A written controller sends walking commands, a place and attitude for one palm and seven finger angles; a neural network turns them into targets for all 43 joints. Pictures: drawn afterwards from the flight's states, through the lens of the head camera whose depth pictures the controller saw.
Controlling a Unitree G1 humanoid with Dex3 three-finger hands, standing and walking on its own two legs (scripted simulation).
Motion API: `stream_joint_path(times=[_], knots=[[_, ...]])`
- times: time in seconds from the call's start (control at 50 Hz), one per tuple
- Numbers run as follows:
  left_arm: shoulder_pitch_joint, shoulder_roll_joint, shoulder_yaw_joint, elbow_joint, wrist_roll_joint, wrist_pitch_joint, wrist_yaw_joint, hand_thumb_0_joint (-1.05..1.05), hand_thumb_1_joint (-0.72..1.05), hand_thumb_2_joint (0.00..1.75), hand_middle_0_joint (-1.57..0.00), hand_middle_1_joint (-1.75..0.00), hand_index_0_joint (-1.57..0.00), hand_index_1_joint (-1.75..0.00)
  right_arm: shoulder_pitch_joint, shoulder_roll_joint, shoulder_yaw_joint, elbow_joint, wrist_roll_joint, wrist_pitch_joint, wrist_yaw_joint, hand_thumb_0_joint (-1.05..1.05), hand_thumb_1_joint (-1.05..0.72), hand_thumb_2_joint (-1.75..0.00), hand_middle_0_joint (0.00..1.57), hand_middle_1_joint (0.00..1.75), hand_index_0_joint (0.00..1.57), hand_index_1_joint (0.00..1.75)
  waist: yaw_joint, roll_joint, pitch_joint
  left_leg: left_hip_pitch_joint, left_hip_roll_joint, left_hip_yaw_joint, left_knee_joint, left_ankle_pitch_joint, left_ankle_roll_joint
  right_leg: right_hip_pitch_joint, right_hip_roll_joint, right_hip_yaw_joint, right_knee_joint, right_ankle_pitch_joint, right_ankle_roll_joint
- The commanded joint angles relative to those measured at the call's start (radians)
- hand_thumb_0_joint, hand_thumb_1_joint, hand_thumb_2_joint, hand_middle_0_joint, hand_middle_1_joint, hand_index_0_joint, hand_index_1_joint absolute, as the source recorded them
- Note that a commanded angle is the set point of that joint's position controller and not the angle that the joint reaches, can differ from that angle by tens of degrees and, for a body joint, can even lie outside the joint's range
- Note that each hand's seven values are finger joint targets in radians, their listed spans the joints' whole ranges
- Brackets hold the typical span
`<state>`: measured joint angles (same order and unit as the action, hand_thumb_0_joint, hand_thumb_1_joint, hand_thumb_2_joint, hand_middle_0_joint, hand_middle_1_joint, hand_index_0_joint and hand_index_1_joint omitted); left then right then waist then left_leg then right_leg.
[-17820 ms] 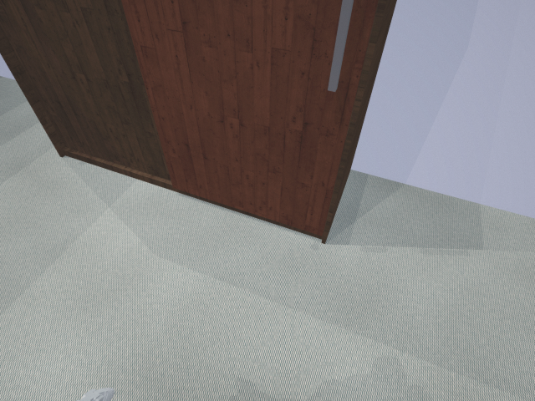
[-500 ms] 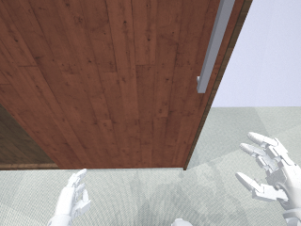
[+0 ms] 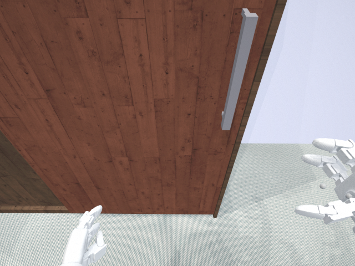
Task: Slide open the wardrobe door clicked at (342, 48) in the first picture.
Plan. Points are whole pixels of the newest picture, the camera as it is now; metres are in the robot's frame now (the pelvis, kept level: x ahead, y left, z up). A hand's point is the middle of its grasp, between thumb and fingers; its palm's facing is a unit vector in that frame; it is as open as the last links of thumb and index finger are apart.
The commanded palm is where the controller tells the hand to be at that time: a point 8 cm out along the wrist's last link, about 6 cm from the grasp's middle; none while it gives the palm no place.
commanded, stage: raise the hand with hooked fingers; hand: right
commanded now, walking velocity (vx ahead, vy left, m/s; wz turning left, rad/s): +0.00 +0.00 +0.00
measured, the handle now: (233, 78) +0.51 -0.13 +0.19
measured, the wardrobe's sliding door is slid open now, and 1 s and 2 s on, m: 0.00 0.00 0.00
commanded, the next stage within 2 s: move the hooked fingers beside the handle in 0.94 s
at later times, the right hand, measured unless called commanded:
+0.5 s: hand (351, 144) +0.27 -0.27 +0.22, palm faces +0.09 +0.99 -0.09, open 14.0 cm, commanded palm +0.23 -0.31 +0.22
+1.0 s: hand (329, 144) +0.27 -0.24 +0.21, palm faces +0.06 +1.00 -0.07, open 14.0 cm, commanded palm +0.24 -0.29 +0.22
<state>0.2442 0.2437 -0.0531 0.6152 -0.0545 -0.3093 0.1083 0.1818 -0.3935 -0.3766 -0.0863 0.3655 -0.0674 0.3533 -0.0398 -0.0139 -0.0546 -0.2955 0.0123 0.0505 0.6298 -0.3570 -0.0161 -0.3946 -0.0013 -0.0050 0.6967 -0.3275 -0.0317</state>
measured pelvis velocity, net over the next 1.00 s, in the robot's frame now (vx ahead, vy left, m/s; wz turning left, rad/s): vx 0.00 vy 0.03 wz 0.00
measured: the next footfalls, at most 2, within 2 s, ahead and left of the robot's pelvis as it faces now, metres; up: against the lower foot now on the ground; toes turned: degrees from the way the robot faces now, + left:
none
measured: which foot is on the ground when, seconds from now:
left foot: down 0.00-1.00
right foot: down 0.00-1.00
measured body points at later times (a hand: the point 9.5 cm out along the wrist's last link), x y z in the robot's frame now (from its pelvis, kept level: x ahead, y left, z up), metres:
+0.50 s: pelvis -0.01 +0.02 +0.01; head -0.03 +0.03 +0.46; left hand +0.19 +0.23 -0.05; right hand +0.26 -0.33 +0.22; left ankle -0.02 +0.13 -0.72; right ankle +0.02 -0.09 -0.72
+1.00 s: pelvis +0.00 +0.03 +0.01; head -0.03 +0.06 +0.46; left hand +0.20 +0.26 -0.05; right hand +0.27 -0.30 +0.22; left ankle -0.02 +0.13 -0.72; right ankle +0.02 -0.09 -0.72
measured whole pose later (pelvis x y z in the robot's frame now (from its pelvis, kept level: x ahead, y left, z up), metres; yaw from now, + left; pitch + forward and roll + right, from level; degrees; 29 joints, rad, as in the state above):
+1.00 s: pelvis +0.00 +0.03 +0.01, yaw +0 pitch -2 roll +0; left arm 0.21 0.27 -0.07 0.61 -0.10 -0.21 0.11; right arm -0.12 -0.49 -0.48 0.10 0.36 0.22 0.45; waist -0.05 -0.06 -0.04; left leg -0.16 -0.01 0.06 0.50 -0.30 0.02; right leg -0.24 -0.02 0.01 0.52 -0.25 0.01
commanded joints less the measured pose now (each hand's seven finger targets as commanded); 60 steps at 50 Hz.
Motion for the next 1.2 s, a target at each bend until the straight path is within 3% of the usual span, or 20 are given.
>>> stream_joint_path(times=[0.0,0.06,0.1,0.18,0.26,0.3,0.34,0.36,0.44,0.48,0.54,0.56,0.6,0.72,0.8,0.84,0.9,1.04,1.1,1.18], knots=[[-0.098,0.133,0.038,-0.15,-0.016,-0.041,0.012,0.0,0.9,0.9,-0.2,-0.3,-0.2,-0.3,-0.223,-0.206,-0.117,-0.132,0.036,0.015,0.013,0.0,0.48,-0.31,0.3,1.18,0.3,1.18,-0.011,-0.134,-0.099,-0.022,-0.034,0.04,-0.104,0.217,0.038,0.196,-0.022,0.079,-0.184,0.225,0.03],[-0.102,0.141,0.033,-0.159,-0.029,-0.017,0.018,0.0,0.9,0.9,-0.2,-0.3,-0.2,-0.3,-0.247,-0.202,-0.087,-0.028,0.022,0.132,0.048,0.0,0.5,-0.3,0.3,1.2,0.3,1.2,-0.008,-0.077,-0.024,-0.027,-0.035,0.031,-0.148,0.182,0.035,0.171,-0.021,0.078,-0.212,0.159,0.021],[-0.118,0.141,0.029,-0.175,-0.032,-0.004,0.019,0.0,0.9,0.9,-0.2,-0.3,-0.2,-0.3,-0.347,-0.232,-0.082,-0.084,0.008,0.173,0.056,0.0,0.5,-0.3,0.3,1.2,0.3,1.2,-0.003,-0.071,-0.058,-0.016,-0.031,0.032,-0.153,0.18,0.033,0.196,-0.018,0.083,-0.22,0.161,0.016],[-0.145,0.125,0.018,-0.189,-0.021,0.0,0.021,0.0,0.9,0.9,-0.2,-0.3,-0.2,-0.3,-0.483,-0.345,-0.181,-0.221,0.012,0.146,0.041,0.0,0.5,-0.3,0.3,1.2,0.3,1.2,-0.014,-0.084,-0.18,0.047,-0.034,0.022,-0.173,0.213,0.039,0.285,-0.009,0.079,-0.221,0.221,0.011],[-0.154,0.116,0.007,-0.164,-0.02,0.001,0.025,0.0,0.9,0.9,-0.2,-0.3,-0.2,-0.3,-0.527,-0.385,-0.232,-0.171,0.026,0.109,0.038,0.0,0.5,-0.3,0.3,1.2,0.3,1.2,-0.018,-0.102,-0.164,0.066,-0.04,0.016,-0.204,0.211,0.041,0.305,-0.008,0.072,-0.234,0.217,0.012],[-0.161,0.117,0.007,-0.155,-0.029,0.003,0.027,0.0,0.9,0.9,-0.2,-0.3,-0.2,-0.3,-0.567,-0.361,-0.205,-0.12,0.019,0.129,0.049,0.0,0.5,-0.3,0.3,1.2,0.3,1.2,-0.007,-0.152,-0.131,0.054,-0.032,0.015,-0.212,0.216,0.042,0.309,-0.005,0.066,-0.245,0.209,0.013],[-0.156,0.124,0.006,-0.145,-0.037,0.012,0.029,0.0,0.9,0.9,-0.2,-0.3,-0.2,-0.3,-0.579,-0.345,-0.174,-0.015,0.011,0.187,0.062,0.0,0.5,-0.3,0.3,1.2,0.3,1.2,-0.001,-0.155,-0.074,0.029,-0.027,0.015,-0.228,0.182,0.04,0.282,-0.005,0.069,-0.261,0.159,0.015],[-0.153,0.13,0.009,-0.145,-0.039,0.017,0.027,0.0,0.9,0.9,-0.2,-0.3,-0.2,-0.3,-0.56,-0.345,-0.172,0.04,0.014,0.217,0.072,0.0,0.5,-0.3,0.3,1.2,0.3,1.2,-0.007,-0.094,-0.057,0.044,-0.027,0.007,-0.243,0.192,0.041,0.262,-0.004,0.071,-0.259,0.162,0.012],[-0.168,0.14,0.011,-0.167,-0.05,0.029,0.022,0.0,0.9,0.9,-0.2,-0.3,-0.2,-0.3,-0.63,-0.362,-0.135,0.049,-0.007,0.29,0.101,0.0,0.5,-0.3,0.3,1.2,0.3,1.2,0.0,-0.066,-0.086,0.04,-0.017,0.006,-0.246,0.18,0.034,0.27,0.002,0.067,-0.259,0.157,0.003],[-0.17,0.138,0.012,-0.175,-0.05,0.035,0.011,0.0,0.9,0.9,-0.2,-0.3,-0.2,-0.3,-0.578,-0.357,-0.144,0.055,0.003,0.286,0.11,0.0,0.5,-0.3,0.3,1.2,0.3,1.2,-0.008,-0.023,-0.099,0.056,-0.017,-0.002,-0.246,0.197,0.034,0.264,0.004,0.061,-0.249,0.174,0.001],[-0.187,0.134,0.017,-0.191,-0.044,0.031,0.004,0.0,0.9,0.9,-0.2,-0.3,-0.2,-0.3,-0.569,-0.403,-0.218,-0.036,0.024,0.238,0.106,0.0,0.5,-0.3,0.3,1.2,0.3,1.2,-0.024,-0.017,-0.176,0.095,-0.018,0.0,-0.229,0.246,0.034,0.292,0.01,0.054,-0.237,0.22,-0.001],[-0.192,0.132,0.02,-0.191,-0.041,0.033,-0.001,0.0,0.9,0.9,-0.2,-0.3,-0.2,-0.3,-0.54,-0.434,-0.254,-0.044,0.033,0.224,0.101,0.0,0.5,-0.3,0.3,1.2,0.3,1.2,-0.036,-0.007,-0.18,0.119,-0.014,-0.018,-0.235,0.264,0.031,0.279,0.008,0.042,-0.223,0.234,-0.001],[-0.19,0.129,0.021,-0.189,-0.04,0.032,-0.001,0.0,0.9,0.9,-0.2,-0.3,-0.2,-0.3,-0.551,-0.427,-0.269,-0.042,0.038,0.206,0.09,0.0,0.5,-0.3,0.3,1.2,0.3,1.2,-0.032,-0.013,-0.182,0.115,-0.01,-0.026,-0.231,0.271,0.025,0.276,0.01,0.032,-0.221,0.228,-0.003],[-0.178,0.126,0.022,-0.177,-0.044,0.029,0.012,0.0,0.9,0.9,-0.2,-0.3,-0.2,-0.3,-0.635,-0.378,-0.189,-0.051,-0.007,0.219,0.049,0.0,0.5,-0.3,0.3,1.2,0.3,1.2,-0.007,-0.138,-0.083,0.046,-0.012,-0.019,-0.247,0.212,0.029,0.286,0.007,0.029,-0.241,0.184,0.0],[-0.173,0.133,0.024,-0.176,-0.043,0.032,0.018,0.0,0.9,0.9,-0.2,-0.3,-0.2,-0.3,-0.622,-0.375,-0.178,-0.04,-0.006,0.233,0.063,0.0,0.5,-0.3,0.3,1.2,0.3,1.2,-0.005,-0.067,-0.111,0.07,-0.008,-0.03,-0.246,0.252,0.022,0.289,0.008,0.03,-0.23,0.203,-0.007],[-0.174,0.132,0.026,-0.18,-0.042,0.032,0.019,0.0,0.9,0.9,-0.2,-0.3,-0.2,-0.3,-0.61,-0.393,-0.201,-0.052,0.0,0.225,0.075,0.0,0.5,-0.3,0.3,1.2,0.3,1.2,-0.009,-0.059,-0.156,0.091,-0.01,-0.029,-0.234,0.301,0.018,0.306,0.011,0.025,-0.22,0.234,-0.008],[-0.177,0.132,0.027,-0.176,-0.043,0.037,0.014,0.0,0.9,0.9,-0.2,-0.3,-0.2,-0.3,-0.577,-0.391,-0.219,-0.014,0.017,0.223,0.088,0.0,0.5,-0.3,0.3,1.2,0.3,1.2,-0.014,0.0,-0.16,0.107,-0.006,-0.037,-0.226,0.342,0.008,0.287,0.009,0.022,-0.21,0.248,-0.009],[-0.185,0.126,0.023,-0.184,-0.048,0.04,0.011,0.0,0.9,0.9,-0.2,-0.3,-0.2,-0.3,-0.634,-0.356,-0.165,-0.029,0.002,0.235,0.076,0.0,0.5,-0.3,0.3,1.2,0.3,1.2,-0.006,-0.102,-0.118,0.058,-0.014,-0.015,-0.224,0.307,0.022,0.302,0.012,0.025,-0.223,0.24,-0.003],[-0.173,0.128,0.025,-0.176,-0.045,0.044,0.015,0.0,0.9,0.9,-0.2,-0.3,-0.2,-0.3,-0.67,-0.348,-0.148,-0.024,-0.003,0.231,0.066,0.0,0.5,-0.3,0.3,1.2,0.3,1.2,0.005,-0.045,-0.128,0.055,-0.018,-0.013,-0.229,0.302,0.021,0.31,0.009,0.03,-0.224,0.237,-0.008],[-0.168,0.127,0.024,-0.165,-0.045,0.048,0.02,0.0,0.9,0.9,-0.2,-0.3,-0.2,-0.3,-0.742,-0.332,-0.119,0.003,-0.013,0.221,0.051,0.0,0.5,-0.3,0.3,1.2,0.3,1.2,0.014,-0.048,-0.131,0.05,-0.019,-0.014,-0.236,0.28,0.023,0.319,0.009,0.031,-0.231,0.224,-0.008]])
